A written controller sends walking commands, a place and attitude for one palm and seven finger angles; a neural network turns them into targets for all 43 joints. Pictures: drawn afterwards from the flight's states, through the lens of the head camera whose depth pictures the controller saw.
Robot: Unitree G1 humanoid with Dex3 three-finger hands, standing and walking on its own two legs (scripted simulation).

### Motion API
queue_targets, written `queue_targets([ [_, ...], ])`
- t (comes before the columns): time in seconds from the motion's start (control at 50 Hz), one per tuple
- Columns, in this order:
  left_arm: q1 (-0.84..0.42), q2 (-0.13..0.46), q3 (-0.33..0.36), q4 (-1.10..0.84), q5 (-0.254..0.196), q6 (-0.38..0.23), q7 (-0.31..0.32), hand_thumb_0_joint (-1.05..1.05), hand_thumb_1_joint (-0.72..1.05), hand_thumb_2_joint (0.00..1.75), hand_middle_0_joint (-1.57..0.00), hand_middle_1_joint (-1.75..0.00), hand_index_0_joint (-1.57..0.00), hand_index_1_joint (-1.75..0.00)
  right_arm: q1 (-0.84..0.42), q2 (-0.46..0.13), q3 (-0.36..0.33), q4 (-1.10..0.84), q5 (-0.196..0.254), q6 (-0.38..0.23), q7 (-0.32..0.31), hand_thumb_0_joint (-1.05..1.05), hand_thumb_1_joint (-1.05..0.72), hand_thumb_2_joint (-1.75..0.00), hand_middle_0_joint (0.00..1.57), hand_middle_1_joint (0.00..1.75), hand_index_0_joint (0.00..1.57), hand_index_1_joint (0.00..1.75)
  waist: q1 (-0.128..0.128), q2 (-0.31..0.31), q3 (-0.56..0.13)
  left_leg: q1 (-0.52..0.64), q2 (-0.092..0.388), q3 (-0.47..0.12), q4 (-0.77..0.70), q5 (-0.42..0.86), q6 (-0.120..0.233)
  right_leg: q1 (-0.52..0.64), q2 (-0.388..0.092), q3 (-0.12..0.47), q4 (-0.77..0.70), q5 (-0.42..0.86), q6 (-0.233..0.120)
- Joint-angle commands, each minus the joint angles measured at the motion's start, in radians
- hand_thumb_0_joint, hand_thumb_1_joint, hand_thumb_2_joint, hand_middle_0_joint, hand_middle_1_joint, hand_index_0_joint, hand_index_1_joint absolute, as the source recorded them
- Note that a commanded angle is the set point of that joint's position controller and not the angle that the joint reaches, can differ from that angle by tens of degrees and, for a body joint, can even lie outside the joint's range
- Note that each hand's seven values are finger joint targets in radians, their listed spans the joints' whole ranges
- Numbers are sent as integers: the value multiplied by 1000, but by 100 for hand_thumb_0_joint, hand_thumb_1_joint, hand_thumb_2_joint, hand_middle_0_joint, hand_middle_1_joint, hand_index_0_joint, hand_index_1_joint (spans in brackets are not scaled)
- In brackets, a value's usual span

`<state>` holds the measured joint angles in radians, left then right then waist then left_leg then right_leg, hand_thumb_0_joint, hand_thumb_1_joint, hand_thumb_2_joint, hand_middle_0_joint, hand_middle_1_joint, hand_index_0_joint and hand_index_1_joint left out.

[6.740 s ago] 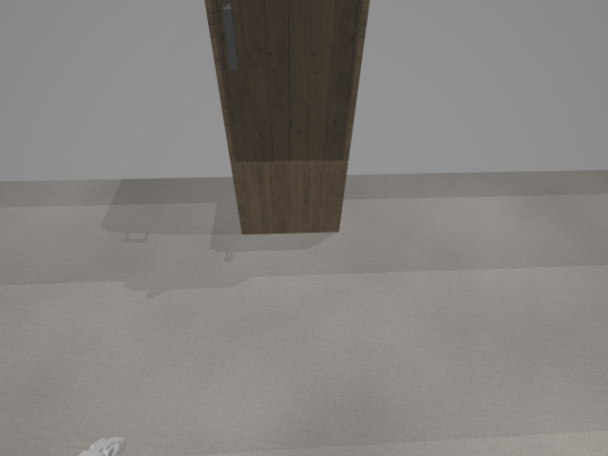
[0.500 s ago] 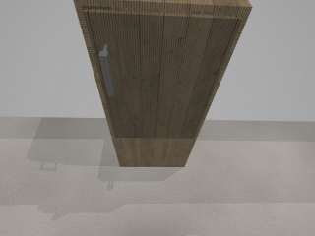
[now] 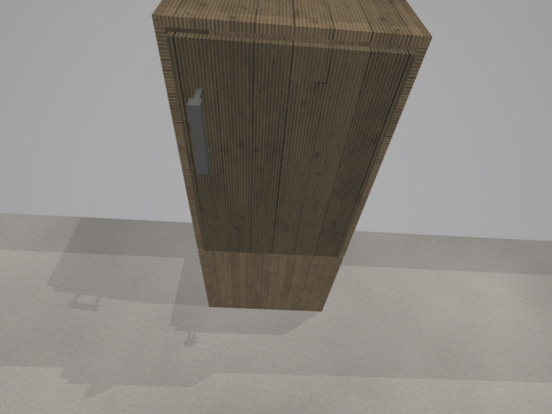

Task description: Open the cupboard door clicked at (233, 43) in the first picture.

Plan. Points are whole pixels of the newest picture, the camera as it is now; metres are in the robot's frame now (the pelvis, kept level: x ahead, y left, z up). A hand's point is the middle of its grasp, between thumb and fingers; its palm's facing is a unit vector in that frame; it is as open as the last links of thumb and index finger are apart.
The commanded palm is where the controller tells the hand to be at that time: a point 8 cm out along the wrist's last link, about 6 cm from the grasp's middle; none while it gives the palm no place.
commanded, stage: come to a stop and stand still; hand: left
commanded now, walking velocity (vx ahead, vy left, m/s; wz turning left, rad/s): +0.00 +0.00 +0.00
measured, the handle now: (201, 132) +0.56 +0.19 +0.09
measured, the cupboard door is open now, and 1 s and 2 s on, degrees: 0 0 0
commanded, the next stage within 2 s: look again from close up in 0.62 s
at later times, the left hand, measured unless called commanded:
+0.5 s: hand out of the picture +0.07 +0.25 -0.17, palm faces -0.02 -0.97 -0.24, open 7.4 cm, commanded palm none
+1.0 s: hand out of the picture +0.04 +0.20 -0.17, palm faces -0.02 -0.98 -0.20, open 7.3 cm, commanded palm none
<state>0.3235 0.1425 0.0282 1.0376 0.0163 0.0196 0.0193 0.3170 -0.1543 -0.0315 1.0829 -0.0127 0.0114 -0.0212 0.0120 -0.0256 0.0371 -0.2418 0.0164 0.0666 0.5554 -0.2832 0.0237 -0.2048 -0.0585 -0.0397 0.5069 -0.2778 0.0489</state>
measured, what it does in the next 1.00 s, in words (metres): steps on the spot: right foot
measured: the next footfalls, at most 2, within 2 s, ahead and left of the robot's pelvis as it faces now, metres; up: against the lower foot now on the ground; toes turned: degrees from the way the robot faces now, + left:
right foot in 0.30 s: +0.03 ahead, -0.09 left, +0.00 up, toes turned -2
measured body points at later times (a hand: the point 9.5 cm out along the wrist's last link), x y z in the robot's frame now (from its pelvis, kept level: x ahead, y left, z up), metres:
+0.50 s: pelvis +0.03 +0.07 +0.00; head +0.04 +0.06 +0.45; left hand +0.07 +0.30 -0.15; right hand +0.04 -0.16 -0.16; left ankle +0.00 +0.09 -0.73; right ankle +0.00 -0.08 -0.73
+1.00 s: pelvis +0.04 +0.03 +0.00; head +0.07 +0.03 +0.45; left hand +0.04 +0.25 -0.15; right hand +0.03 -0.19 -0.16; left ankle +0.00 +0.09 -0.73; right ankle +0.00 -0.08 -0.73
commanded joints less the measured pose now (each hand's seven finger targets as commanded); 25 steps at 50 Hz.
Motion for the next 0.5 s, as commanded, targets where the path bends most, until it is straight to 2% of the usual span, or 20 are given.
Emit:
queue_targets([
  [0.0,57,190,0,-32,6,-52,38,0,90,90,-20,-30,-20,-30,-64,-73,1,-151,-1,-13,17,0,-90,-90,20,30,20,30,-11,-25,60,-94,21,-28,72,-152,-28,-138,-182,214,-232,-243,-127],
  [0.02,3,198,9,-53,13,-44,29,0,90,90,-20,-30,-20,-30,-21,-62,-2,-138,-11,-9,20,0,-90,-90,20,30,20,30,-39,12,111,-27,8,-23,51,-117,-24,-264,-168,193,-228,-394,-143],
  [0.04,-41,195,17,-63,18,-42,29,0,90,90,-20,-30,-20,-30,64,-75,-1,-126,-18,-17,25,0,-90,-90,20,30,20,30,-74,116,84,2,29,-56,-11,-87,-16,-275,-107,95,-116,-331,-125],
  [0.06,-34,159,6,-64,15,-35,27,0,90,90,-20,-30,-20,-30,102,-103,0,-120,-18,-28,24,0,-90,-90,20,30,20,30,-74,261,55,-54,82,-156,-145,-124,5,-215,-10,4,32,-266,-92],
  [0.08,19,119,-3,-55,11,-31,23,0,90,90,-20,-30,-20,-30,89,-144,-4,-126,-16,-37,16,0,-90,-90,20,30,20,30,-45,376,13,-59,156,-289,-265,-122,39,-167,48,-45,154,-215,-72],
  [0.1,46,101,-8,-42,13,-32,22,0,90,90,-20,-30,-20,-30,61,-153,-5,-137,-12,-39,4,0,-90,-90,20,30,20,30,-22,368,9,-24,187,-331,-289,-1,67,-185,54,-40,195,-217,-72],
  [0.12,50,90,-13,-24,10,-33,19,0,90,90,-20,-30,-20,-30,46,-142,-1,-139,-10,-42,-3,0,-90,-90,20,30,20,30,-15,283,-19,17,197,-312,-255,145,91,-179,42,-20,215,-207,-75],
  [0.14,35,79,-15,-17,10,-38,16,0,90,90,-20,-30,-20,-30,47,-126,5,-141,-10,-48,-9,0,-90,-90,20,30,20,30,-9,208,-44,45,191,-288,-210,321,99,-164,37,-9,203,-174,-75],
  [0.18,12,63,-16,-5,0,-38,17,0,90,90,-20,-30,-20,-30,44,-126,9,-132,-7,-54,-17,0,-90,-90,20,30,20,30,-5,121,-59,71,196,-233,-177,521,101,-122,24,3,163,-124,-67],
  [0.2,13,61,-17,-2,-3,-39,17,0,90,90,-20,-30,-20,-30,34,-127,12,-130,-4,-55,-20,0,-90,-90,20,30,20,30,3,91,-58,59,189,-209,-168,520,102,-84,17,11,109,-87,-65],
  [0.24,13,73,-16,8,-3,-43,18,0,90,90,-20,-30,-20,-30,16,-112,18,-122,0,-56,-23,0,-90,-90,20,30,20,30,10,76,-32,43,149,-176,-168,462,75,-32,3,34,-2,33,-75],
  [0.28,9,97,-19,10,-4,-43,22,0,90,90,-20,-30,-20,-30,29,-107,21,-110,1,-57,-22,0,-90,-90,20,30,20,30,-3,66,-25,34,120,-171,-190,376,38,-6,-25,75,-27,99,-95],
  [0.3,4,105,-20,11,-3,-39,24,0,90,90,-20,-30,-20,-30,35,-104,22,-102,0,-58,-21,0,-90,-90,20,30,20,30,-6,72,-14,33,116,-179,-215,354,22,-6,-30,71,-19,97,-98],
  [0.34,-19,102,-18,13,-2,-32,28,0,90,90,-20,-30,-20,-30,47,-122,17,-87,-4,-52,-22,0,-90,-90,20,30,20,30,-13,-48,7,52,125,-193,-213,402,23,-18,-10,54,7,90,-90],
  [0.36,-17,98,-19,8,-3,-29,31,0,90,90,-20,-30,-20,-30,47,-134,17,-81,-4,-52,-23,0,-90,-90,20,30,20,30,-10,-51,10,63,127,-189,-214,415,23,-22,-15,57,6,84,-87],
  [0.38,-12,97,-18,7,-4,-27,32,0,90,90,-20,-30,-20,-30,46,-136,18,-76,-6,-53,-24,0,-90,-90,20,30,20,30,-11,-48,-1,86,126,-187,-219,420,18,-30,-16,63,7,73,-86],
  [0.44,-25,105,-16,4,-3,-18,35,0,90,90,-20,-30,-20,-30,51,-131,21,-58,-7,-53,-27,0,-90,-90,20,30,20,30,-11,56,-3,129,131,-195,-236,486,4,-53,-11,55,23,25,-80],
  [0.48,-28,111,-14,2,-4,-13,34,0,90,90,-20,-30,-20,-30,42,-131,23,-51,-7,-51,-29,0,-90,-90,20,30,20,30,-8,82,6,141,139,-198,-246,489,0,-67,-9,56,26,-7,-77],
])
